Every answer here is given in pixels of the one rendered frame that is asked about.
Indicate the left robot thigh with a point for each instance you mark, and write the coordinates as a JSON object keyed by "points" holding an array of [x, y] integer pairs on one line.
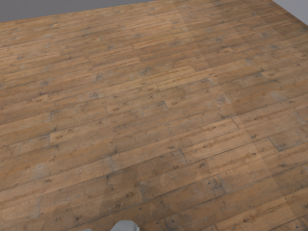
{"points": [[125, 225]]}

